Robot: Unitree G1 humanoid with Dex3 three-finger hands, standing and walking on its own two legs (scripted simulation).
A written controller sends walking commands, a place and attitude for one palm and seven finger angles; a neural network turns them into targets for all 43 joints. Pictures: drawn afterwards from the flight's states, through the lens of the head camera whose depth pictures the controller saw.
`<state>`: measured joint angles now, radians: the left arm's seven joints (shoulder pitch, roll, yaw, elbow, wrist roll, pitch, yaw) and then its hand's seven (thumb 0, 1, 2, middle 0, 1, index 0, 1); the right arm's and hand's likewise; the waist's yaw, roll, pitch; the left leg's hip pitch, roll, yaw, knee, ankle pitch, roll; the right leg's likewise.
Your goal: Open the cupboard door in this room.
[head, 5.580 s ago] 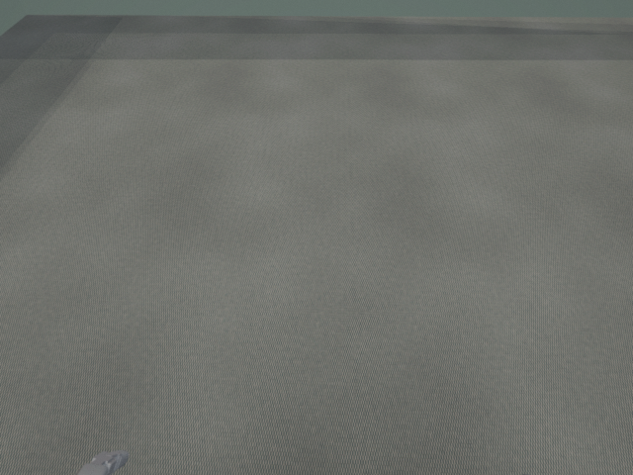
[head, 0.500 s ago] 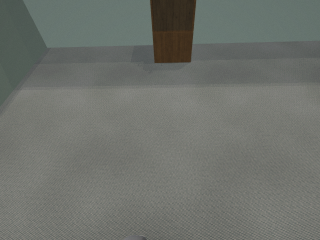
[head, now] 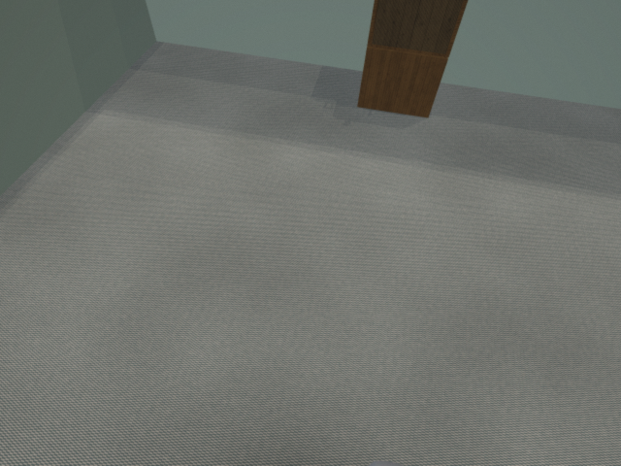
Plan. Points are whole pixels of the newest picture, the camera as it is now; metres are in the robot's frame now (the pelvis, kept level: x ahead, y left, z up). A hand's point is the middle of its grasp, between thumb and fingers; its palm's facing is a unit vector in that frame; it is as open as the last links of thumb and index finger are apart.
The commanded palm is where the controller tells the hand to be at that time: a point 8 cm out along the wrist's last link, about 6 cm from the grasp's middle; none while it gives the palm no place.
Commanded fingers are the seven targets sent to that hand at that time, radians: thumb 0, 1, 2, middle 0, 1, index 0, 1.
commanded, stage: turn or walk to find it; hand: left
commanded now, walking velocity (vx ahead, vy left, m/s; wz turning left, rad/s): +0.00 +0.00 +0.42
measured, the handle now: out of the picture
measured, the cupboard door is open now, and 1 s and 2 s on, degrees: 0 0 0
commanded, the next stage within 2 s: stand and wait in 0.44 s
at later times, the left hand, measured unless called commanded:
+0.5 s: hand out of the picture -0.01 +0.16 -0.16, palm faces +0.24 -0.94 -0.26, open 7.4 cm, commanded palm none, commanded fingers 0.00 0.90 0.90 -0.20 -0.30 -0.20 -0.30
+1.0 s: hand out of the picture -0.05 +0.17 -0.17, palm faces +0.28 -0.93 -0.23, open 7.4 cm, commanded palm none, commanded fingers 0.00 0.90 0.90 -0.20 -0.30 -0.20 -0.30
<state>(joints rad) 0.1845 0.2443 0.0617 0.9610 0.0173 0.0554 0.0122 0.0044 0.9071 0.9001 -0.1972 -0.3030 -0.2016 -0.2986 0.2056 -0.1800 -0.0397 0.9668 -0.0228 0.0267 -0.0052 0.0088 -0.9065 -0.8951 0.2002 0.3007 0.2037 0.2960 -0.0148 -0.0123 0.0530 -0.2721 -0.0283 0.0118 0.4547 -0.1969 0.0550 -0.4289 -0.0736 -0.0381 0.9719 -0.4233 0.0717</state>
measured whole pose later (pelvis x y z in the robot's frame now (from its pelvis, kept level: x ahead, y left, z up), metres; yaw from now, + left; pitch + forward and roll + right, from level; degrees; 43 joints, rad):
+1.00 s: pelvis -0.02 +0.00 +0.00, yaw +15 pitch -2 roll +1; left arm 0.26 0.16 -0.01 1.10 0.02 0.00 0.02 0.00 0.91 0.90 -0.20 -0.30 -0.20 -0.30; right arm 0.15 -0.18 -0.03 1.07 -0.01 0.01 -0.03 -0.01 -0.93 -0.89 0.20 0.30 0.21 0.30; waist 0.01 0.03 0.02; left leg -0.15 0.01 0.06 0.47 -0.29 -0.01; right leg -0.20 -0.07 -0.07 0.52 -0.29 0.01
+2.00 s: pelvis -0.04 -0.01 +0.00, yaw +15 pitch -1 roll +0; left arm 0.30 0.12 0.00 1.14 0.01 0.00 0.03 0.00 0.91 0.90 -0.20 -0.30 -0.20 -0.30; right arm 0.31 -0.12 -0.02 1.14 -0.01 0.00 -0.03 0.01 -0.91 -0.90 0.20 0.30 0.20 0.30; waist 0.00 0.00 0.03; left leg -0.19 0.03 0.06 0.45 -0.24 -0.01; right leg -0.23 -0.04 -0.08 0.47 -0.22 0.00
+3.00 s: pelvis -0.06 -0.04 -0.01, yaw +31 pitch -1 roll +1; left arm 0.27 0.20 0.02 1.08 0.01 0.03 0.03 0.00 0.91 0.90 -0.20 -0.30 -0.21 -0.30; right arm 0.16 -0.18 -0.03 1.07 -0.01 0.03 -0.02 0.01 -0.91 -0.90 0.20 0.30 0.20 0.30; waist 0.03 -0.03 0.08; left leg -0.21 0.00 0.02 0.52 -0.28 0.00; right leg -0.24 -0.05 -0.11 0.64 -0.39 0.01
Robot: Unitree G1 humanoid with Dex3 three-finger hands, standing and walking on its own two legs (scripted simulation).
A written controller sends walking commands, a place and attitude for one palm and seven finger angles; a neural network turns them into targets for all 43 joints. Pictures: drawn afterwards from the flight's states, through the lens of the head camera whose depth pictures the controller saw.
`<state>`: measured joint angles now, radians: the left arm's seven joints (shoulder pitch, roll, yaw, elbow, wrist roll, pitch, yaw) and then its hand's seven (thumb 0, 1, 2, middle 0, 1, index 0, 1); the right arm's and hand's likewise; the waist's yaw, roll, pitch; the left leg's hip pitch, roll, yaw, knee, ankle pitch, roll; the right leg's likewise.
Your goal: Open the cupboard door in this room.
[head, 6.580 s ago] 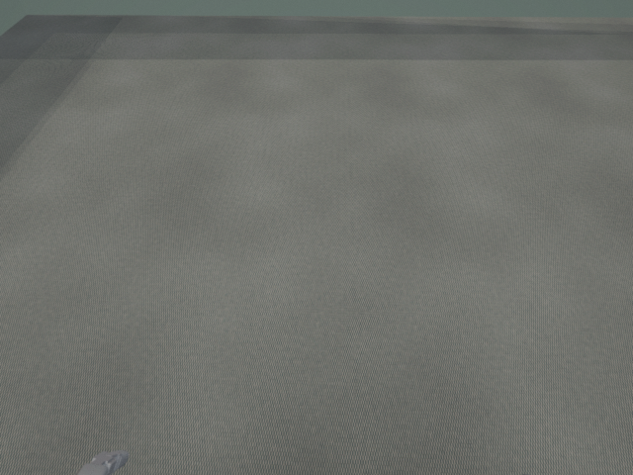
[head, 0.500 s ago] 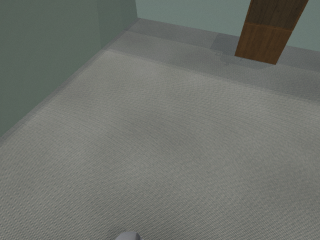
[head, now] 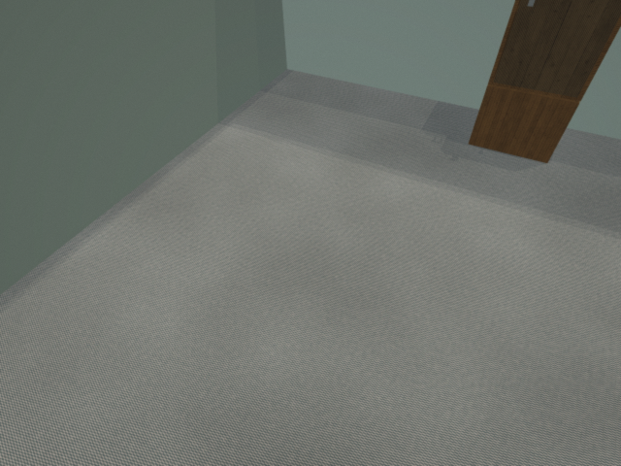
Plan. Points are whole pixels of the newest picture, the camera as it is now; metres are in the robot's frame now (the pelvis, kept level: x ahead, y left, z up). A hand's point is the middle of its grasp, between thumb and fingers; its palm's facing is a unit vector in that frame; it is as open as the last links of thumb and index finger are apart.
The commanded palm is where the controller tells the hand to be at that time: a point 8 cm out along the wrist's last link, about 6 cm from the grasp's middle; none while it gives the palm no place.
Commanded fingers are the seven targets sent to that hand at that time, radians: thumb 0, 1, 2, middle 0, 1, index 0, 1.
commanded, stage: stand and wait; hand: left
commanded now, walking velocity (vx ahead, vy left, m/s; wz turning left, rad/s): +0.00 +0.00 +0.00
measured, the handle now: out of the picture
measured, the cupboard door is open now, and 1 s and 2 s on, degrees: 0 0 0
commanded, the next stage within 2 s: turn or walk to find it in 0.84 s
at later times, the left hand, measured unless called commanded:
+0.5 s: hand out of the picture -0.02 +0.15 -0.17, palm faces +0.01 -0.98 -0.19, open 7.3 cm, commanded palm none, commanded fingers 0.00 0.90 0.90 -0.20 -0.30 -0.20 -0.30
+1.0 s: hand out of the picture -0.04 +0.16 -0.17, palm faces +0.04 -0.98 -0.18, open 7.4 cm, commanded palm none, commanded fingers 0.00 0.90 0.90 -0.20 -0.30 -0.20 -0.30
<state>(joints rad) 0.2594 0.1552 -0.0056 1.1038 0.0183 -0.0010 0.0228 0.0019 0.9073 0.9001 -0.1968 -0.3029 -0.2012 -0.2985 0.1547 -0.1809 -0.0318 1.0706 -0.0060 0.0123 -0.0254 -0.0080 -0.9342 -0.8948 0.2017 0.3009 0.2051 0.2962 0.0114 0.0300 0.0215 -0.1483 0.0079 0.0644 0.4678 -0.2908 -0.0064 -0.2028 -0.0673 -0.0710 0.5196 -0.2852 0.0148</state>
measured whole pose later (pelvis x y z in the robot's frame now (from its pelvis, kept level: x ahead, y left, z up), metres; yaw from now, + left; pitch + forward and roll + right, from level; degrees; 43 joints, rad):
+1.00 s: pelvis -0.02 -0.01 +0.00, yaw +0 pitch -1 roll +0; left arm 0.30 0.12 0.00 1.14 0.01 0.00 0.03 0.00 0.91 0.90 -0.20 -0.30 -0.20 -0.30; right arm 0.31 -0.12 -0.02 1.14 -0.01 0.00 -0.03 0.01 -0.91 -0.90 0.20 0.30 0.20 0.30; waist 0.00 0.00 0.03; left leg -0.19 0.03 0.06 0.45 -0.24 -0.01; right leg -0.23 -0.04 -0.08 0.47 -0.22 0.00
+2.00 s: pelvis -0.05 -0.03 +0.00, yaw +16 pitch -1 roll +1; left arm 0.27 0.20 0.02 1.08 0.01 0.03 0.03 0.00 0.91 0.90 -0.20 -0.30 -0.21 -0.30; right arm 0.16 -0.18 -0.03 1.07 -0.01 0.03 -0.02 0.01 -0.91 -0.90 0.20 0.30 0.20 0.30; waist 0.03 -0.03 0.08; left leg -0.21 0.00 0.02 0.52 -0.28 0.00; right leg -0.24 -0.05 -0.11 0.64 -0.39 0.01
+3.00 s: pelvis -0.13 -0.05 +0.00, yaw +38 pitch +1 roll -1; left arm 0.14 0.23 0.05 0.95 0.01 0.05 0.02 0.00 0.91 0.90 -0.20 -0.30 -0.20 -0.30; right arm 0.22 -0.18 -0.05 0.97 -0.03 0.03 0.00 0.01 -0.90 -0.89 0.20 0.30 0.21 0.30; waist -0.03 0.01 0.06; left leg -0.27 -0.05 -0.04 0.45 -0.19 0.05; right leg -0.38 -0.05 -0.02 0.85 -0.44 0.08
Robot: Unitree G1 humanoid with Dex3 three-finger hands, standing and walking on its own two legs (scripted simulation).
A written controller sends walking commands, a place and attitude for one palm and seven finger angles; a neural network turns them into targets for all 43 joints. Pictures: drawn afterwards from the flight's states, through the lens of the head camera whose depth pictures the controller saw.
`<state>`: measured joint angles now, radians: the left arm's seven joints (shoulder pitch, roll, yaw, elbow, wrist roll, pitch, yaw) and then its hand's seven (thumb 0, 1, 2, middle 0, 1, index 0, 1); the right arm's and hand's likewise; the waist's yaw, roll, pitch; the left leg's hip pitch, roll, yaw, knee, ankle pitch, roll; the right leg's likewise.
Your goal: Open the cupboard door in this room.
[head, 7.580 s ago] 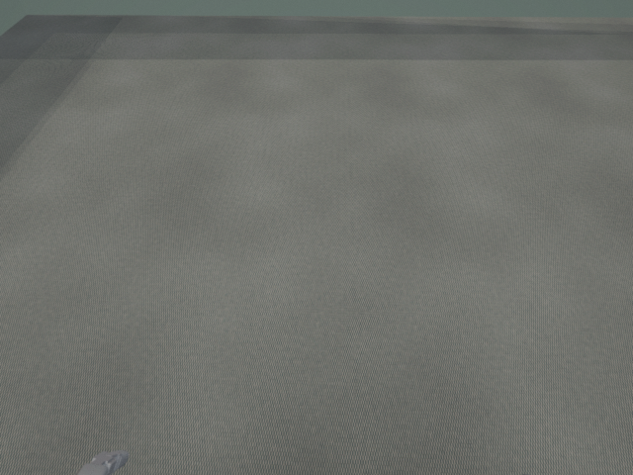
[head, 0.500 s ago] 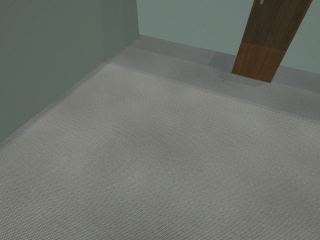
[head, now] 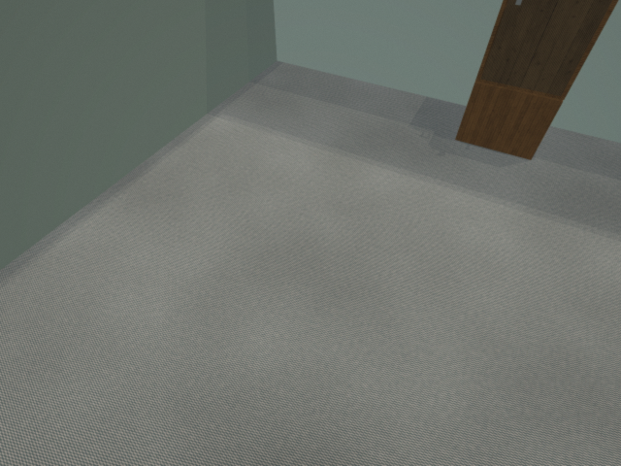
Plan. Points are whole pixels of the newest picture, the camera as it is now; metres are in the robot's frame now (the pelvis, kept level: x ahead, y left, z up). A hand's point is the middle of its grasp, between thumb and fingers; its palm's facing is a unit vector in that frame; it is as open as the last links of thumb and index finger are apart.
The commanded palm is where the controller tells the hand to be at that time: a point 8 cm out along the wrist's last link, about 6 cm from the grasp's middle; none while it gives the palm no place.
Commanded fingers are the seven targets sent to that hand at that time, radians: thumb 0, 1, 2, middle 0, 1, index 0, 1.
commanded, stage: turn or walk to find it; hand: left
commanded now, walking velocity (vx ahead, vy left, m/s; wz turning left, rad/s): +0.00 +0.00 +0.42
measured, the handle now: out of the picture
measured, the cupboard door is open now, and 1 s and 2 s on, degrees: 0 0 0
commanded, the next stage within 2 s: stand and wait in 0.24 s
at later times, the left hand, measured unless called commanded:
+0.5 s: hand out of the picture +0.05 +0.20 -0.17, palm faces +0.17 -0.95 -0.26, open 7.4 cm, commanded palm none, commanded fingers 0.00 0.90 0.90 -0.20 -0.30 -0.20 -0.30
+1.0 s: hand out of the picture -0.08 +0.16 -0.18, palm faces +0.32 -0.92 -0.22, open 7.3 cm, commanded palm none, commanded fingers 0.00 0.90 0.90 -0.20 -0.30 -0.20 -0.30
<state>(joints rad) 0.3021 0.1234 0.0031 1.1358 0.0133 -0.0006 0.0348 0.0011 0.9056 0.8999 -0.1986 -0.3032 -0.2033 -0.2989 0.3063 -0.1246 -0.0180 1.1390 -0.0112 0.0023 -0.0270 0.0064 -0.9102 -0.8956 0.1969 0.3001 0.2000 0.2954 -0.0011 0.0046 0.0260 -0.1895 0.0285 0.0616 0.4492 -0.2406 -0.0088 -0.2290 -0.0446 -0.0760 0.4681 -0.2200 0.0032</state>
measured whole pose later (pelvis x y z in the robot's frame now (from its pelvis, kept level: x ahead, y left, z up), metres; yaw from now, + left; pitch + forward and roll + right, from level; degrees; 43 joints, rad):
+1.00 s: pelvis -0.02 -0.02 -0.01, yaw +16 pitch -1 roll +1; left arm 0.27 0.20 0.02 1.08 0.01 0.03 0.03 0.00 0.91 0.90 -0.20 -0.30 -0.21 -0.30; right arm 0.16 -0.18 -0.03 1.07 -0.01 0.03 -0.02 0.01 -0.91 -0.90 0.20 0.30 0.20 0.30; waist 0.03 -0.03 0.08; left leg -0.21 0.00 0.02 0.52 -0.28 0.00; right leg -0.24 -0.05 -0.11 0.64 -0.39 0.01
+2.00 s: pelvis -0.11 -0.04 +0.00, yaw +39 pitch +1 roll -1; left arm 0.14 0.23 0.05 0.95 0.01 0.05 0.02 0.00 0.91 0.90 -0.20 -0.30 -0.20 -0.30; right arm 0.22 -0.18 -0.05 0.97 -0.03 0.03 0.00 0.01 -0.90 -0.89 0.20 0.30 0.21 0.30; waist -0.03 0.01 0.06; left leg -0.27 -0.05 -0.04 0.45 -0.19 0.05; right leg -0.38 -0.05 -0.02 0.85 -0.44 0.08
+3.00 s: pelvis -0.14 -0.08 -0.01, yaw +63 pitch +0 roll +1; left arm 0.13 0.22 0.03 0.90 0.01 0.02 0.02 0.00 0.91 0.90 -0.20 -0.30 -0.20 -0.30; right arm 0.22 -0.21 -0.06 0.96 -0.02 0.05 0.00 0.01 -0.90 -0.89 0.20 0.30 0.21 0.30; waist -0.03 0.02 0.06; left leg -0.30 -0.06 -0.09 0.52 -0.23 0.01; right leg -0.27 -0.04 -0.03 0.57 -0.31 0.07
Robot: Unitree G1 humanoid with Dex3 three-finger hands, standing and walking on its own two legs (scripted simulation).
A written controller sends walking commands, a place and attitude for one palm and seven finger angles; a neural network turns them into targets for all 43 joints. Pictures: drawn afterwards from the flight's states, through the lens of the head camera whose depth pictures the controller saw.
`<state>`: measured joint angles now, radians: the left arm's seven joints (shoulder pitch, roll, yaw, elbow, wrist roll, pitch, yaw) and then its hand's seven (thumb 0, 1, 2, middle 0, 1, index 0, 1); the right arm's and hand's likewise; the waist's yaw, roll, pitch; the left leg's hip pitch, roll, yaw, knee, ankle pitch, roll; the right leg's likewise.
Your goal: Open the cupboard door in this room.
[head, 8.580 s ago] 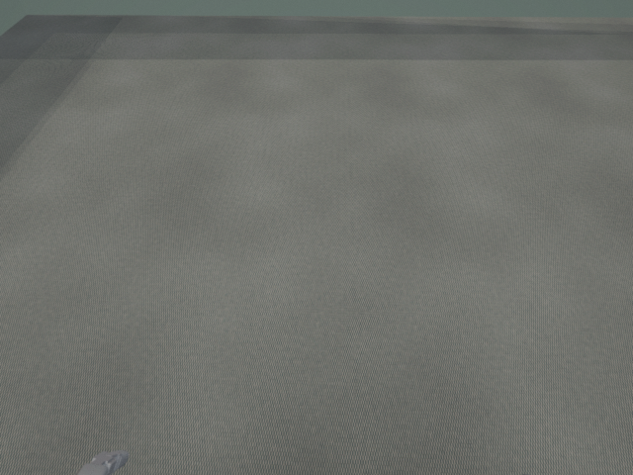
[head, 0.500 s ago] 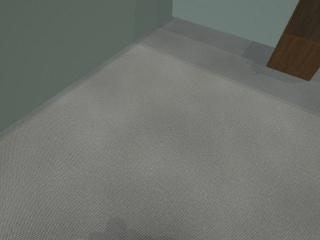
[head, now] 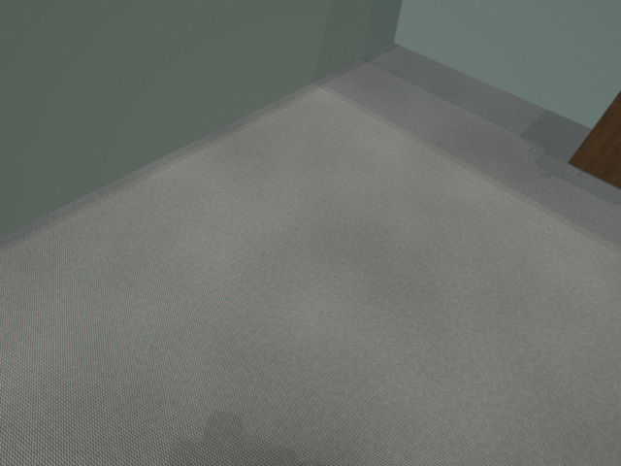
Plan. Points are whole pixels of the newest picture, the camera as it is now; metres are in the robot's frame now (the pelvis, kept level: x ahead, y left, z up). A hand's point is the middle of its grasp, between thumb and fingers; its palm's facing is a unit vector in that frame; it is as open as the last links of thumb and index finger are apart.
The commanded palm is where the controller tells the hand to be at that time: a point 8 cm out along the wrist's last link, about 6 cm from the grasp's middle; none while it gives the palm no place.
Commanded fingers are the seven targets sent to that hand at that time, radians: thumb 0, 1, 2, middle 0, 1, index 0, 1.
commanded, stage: turn or walk to find it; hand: left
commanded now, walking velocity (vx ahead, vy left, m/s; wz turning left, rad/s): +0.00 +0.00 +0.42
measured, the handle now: out of the picture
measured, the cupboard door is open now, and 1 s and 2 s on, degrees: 0 0 0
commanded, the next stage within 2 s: none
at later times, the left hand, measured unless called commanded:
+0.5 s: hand out of the picture -0.04 +0.18 -0.16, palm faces +0.22 -0.95 -0.24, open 7.4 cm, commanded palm none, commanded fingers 0.00 0.90 0.90 -0.20 -0.30 -0.20 -0.30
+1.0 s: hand out of the picture -0.08 +0.24 -0.15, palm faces +0.37 -0.89 -0.26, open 7.4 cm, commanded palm none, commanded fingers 0.00 0.90 0.90 -0.20 -0.30 -0.20 -0.30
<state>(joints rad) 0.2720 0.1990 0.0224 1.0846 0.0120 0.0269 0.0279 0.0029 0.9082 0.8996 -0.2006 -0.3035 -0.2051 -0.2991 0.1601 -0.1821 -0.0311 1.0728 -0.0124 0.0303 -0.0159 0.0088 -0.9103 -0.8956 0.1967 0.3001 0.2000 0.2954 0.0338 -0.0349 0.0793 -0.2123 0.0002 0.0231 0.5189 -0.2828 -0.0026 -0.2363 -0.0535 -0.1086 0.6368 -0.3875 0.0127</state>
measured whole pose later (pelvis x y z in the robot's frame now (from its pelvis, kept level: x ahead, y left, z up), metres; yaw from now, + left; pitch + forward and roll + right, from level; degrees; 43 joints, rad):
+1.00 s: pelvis -0.09 +0.01 +0.01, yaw +23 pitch +1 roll -1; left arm 0.14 0.23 0.05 0.95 0.01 0.05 0.02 0.00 0.91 0.90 -0.20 -0.30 -0.20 -0.30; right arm 0.22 -0.18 -0.05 0.97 -0.03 0.03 0.00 0.01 -0.90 -0.89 0.20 0.30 0.21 0.30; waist -0.03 0.01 0.06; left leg -0.27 -0.05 -0.04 0.45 -0.19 0.05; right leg -0.38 -0.05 -0.02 0.85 -0.44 0.08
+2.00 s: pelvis -0.12 -0.02 +0.00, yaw +47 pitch +0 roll +1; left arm 0.13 0.22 0.03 0.90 0.01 0.02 0.02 0.00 0.91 0.90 -0.20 -0.30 -0.20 -0.30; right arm 0.22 -0.21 -0.06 0.96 -0.02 0.05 0.00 0.01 -0.90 -0.89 0.20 0.30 0.21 0.30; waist -0.03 0.02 0.06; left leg -0.30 -0.06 -0.09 0.52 -0.23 0.01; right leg -0.27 -0.04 -0.03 0.57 -0.31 0.07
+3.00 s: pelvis -0.16 -0.06 +0.00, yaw +72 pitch +0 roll +1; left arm 0.12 0.19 0.03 0.90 0.01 0.01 0.02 0.00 0.91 0.90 -0.20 -0.30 -0.20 -0.30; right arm 0.25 -0.22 -0.07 0.98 -0.02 0.05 0.00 0.01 -0.91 -0.90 0.20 0.30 0.20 0.30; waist -0.04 0.05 0.06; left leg -0.35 -0.07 -0.12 0.61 -0.31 0.00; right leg -0.26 -0.02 -0.05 0.54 -0.29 0.02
